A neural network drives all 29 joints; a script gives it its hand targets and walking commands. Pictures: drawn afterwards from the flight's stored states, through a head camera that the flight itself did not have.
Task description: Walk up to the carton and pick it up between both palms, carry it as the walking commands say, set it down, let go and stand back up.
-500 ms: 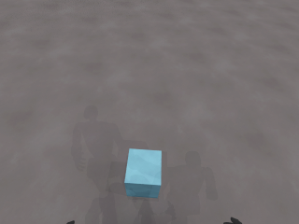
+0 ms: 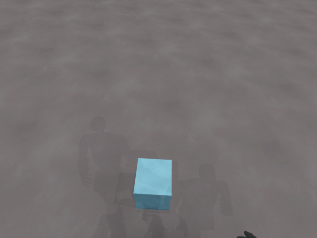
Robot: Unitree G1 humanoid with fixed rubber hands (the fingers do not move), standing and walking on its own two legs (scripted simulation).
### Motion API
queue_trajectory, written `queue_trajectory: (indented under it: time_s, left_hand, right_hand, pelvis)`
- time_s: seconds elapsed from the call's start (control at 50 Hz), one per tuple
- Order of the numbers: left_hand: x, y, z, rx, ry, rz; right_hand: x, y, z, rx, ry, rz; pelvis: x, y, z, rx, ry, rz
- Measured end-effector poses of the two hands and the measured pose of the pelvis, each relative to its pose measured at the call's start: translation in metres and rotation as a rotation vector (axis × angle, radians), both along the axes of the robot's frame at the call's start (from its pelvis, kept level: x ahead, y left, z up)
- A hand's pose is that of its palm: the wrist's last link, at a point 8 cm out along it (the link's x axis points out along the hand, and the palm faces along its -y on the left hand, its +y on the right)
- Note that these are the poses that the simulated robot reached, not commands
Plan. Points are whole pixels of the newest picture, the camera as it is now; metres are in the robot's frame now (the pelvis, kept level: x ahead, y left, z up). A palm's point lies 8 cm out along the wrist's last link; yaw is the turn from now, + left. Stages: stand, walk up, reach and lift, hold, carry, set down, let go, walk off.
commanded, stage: stand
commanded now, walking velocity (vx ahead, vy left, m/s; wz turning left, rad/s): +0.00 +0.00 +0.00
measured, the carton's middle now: (153, 184) +0.52 +0.02 -0.65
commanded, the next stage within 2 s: reach and lift in 0.24 s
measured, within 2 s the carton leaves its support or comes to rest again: neither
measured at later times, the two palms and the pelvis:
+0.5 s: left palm (73, 219) +0.19 +0.24 -0.10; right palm (252, 230) +0.16 -0.25 -0.10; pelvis +0.00 +0.00 -0.01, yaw -1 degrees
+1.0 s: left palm (90, 199) +0.26 +0.22 -0.15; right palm (232, 198) +0.26 -0.23 -0.13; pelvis -0.02 +0.01 -0.05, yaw -1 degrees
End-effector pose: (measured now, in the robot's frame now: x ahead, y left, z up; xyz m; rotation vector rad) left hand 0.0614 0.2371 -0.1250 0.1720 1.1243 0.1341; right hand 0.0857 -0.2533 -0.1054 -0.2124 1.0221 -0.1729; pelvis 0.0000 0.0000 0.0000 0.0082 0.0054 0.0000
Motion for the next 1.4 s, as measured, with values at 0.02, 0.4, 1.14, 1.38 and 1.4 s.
queue_trajectory:
  time_s: [0.02,0.4,1.14,1.38,1.4]
  left_hand:
    - [0.001,0.000,0.000,0.000,-0.001,-0.001]
    - [0.094,0.001,0.022,0.013,-0.144,-0.090]
    - [0.247,-0.024,-0.031,-0.023,-0.295,-0.107]
    - [0.312,-0.028,-0.061,-0.052,-0.346,-0.061]
    - [0.318,-0.028,-0.062,-0.051,-0.359,-0.059]
  right_hand:
    - [0.000,0.000,0.000,0.000,0.003,0.000]
    - [0.048,0.008,-0.006,0.037,0.018,0.036]
    - [0.223,0.040,-0.038,0.047,-0.232,0.093]
    - [0.294,0.052,-0.064,0.055,-0.284,0.063]
    - [0.300,0.052,-0.065,0.054,-0.296,0.058]
  pelvis:
    - [0.000,0.000,0.000,0.000,0.000,0.000]
    - [-0.010,-0.001,-0.012,-0.009,-0.058,-0.007]
    - [-0.042,0.010,-0.067,-0.008,0.363,-0.019]
    - [-0.038,0.012,-0.080,-0.009,0.536,-0.018]
    - [-0.037,0.012,-0.081,-0.010,0.550,-0.018]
